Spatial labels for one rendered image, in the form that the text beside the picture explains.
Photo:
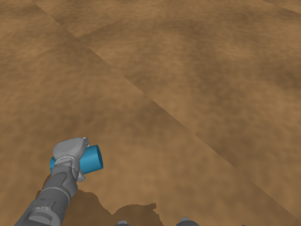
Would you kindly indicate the left robot hand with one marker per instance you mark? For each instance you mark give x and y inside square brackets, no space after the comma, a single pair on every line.
[76,147]

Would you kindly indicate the can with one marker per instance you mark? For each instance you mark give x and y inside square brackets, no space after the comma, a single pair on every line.
[89,162]

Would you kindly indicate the left robot arm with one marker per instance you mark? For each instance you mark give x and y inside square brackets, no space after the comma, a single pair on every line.
[50,206]

